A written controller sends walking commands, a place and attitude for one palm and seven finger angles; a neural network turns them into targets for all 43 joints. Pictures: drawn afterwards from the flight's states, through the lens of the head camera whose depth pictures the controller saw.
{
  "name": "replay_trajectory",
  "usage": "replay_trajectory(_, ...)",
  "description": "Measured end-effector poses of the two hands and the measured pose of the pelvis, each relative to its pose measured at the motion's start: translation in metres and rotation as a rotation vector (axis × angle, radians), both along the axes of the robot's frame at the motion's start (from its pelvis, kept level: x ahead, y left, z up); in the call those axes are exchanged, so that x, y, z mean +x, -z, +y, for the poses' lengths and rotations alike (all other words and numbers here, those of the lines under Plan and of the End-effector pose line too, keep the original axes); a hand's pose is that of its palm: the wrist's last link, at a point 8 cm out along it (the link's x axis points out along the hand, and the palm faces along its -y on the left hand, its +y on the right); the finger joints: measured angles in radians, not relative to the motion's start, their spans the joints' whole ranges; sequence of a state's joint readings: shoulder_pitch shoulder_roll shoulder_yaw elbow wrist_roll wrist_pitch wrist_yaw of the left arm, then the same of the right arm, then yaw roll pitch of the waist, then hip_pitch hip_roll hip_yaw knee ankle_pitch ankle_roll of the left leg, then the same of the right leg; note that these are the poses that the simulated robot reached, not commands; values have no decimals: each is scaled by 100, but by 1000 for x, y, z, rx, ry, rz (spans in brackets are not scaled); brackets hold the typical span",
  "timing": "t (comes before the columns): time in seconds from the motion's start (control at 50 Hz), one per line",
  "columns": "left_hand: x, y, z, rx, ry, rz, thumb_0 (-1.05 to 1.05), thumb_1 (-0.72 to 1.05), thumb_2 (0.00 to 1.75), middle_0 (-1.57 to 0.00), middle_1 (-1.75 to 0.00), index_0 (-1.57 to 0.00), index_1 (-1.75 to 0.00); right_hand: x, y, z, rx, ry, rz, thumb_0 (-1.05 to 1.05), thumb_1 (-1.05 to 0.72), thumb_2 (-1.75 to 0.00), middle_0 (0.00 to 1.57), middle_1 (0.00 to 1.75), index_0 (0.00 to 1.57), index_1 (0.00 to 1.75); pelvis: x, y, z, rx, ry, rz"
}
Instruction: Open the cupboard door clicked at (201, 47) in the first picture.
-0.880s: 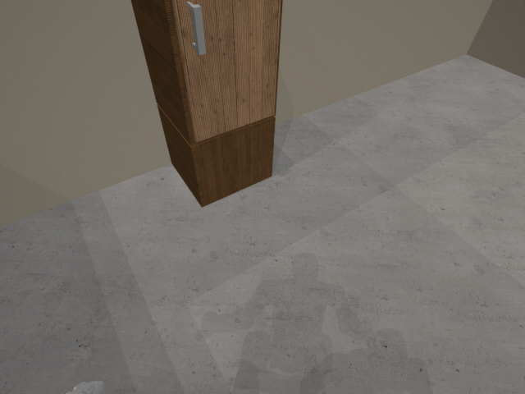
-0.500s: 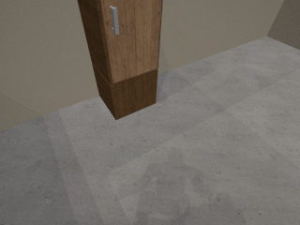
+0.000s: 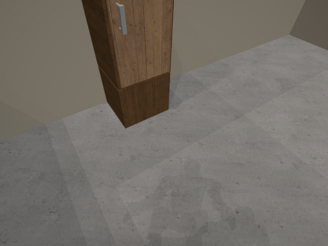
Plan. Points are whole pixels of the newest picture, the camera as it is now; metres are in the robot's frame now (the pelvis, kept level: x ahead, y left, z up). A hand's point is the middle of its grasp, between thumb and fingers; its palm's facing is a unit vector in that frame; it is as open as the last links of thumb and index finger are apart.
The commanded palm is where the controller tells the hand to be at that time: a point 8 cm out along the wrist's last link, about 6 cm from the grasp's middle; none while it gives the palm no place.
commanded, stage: look at it before walking up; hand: left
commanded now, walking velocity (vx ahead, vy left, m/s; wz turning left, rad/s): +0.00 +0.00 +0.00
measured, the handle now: (120, 18) +1.12 +0.28 +0.09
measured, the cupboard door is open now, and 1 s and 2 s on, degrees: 0 0 0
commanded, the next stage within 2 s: walk to a spot facing it in 0.56 s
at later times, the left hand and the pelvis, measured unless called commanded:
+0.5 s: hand out of the picture +0.08 +0.24 -0.16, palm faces -0.04 -0.94 -0.33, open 7.4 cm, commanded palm none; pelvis +0.01 +0.00 +0.00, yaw +0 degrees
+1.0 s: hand out of the picture +0.08 +0.20 -0.18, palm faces -0.14 -0.95 -0.26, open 7.4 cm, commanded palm none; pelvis +0.01 -0.01 -0.02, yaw -10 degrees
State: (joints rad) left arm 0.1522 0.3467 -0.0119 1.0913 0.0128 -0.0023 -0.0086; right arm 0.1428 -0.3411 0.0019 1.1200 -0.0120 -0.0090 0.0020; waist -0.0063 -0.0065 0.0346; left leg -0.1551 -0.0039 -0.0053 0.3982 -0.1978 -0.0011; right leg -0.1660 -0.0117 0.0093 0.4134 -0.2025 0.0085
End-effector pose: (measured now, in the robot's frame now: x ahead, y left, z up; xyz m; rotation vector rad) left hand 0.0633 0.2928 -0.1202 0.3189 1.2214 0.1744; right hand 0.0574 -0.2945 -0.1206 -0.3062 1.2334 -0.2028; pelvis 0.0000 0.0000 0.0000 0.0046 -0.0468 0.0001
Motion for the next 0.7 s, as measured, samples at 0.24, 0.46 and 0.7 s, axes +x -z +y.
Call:
replay_trajectory(0.24,10,0,-4,-7,8,-18,1,91,90,-20,-30,-20,-30,10,-2,1,3,-4,-20,0,-90,-90,20,30,21,30,3,-1,-1,0,2,2)
replay_trajectory(0.46,15,-1,-4,-5,10,-15,1,91,90,-20,-30,-20,-30,24,-5,-1,-3,-11,-36,0,-90,-90,20,30,21,30,8,-1,-2,0,4,6)
replay_trajectory(0.7,20,-1,-2,-2,9,-13,1,91,90,-20,-30,-20,-30,32,-6,-2,-8,-13,-39,0,-90,-90,20,30,21,30,13,-2,-2,-2,6,5)
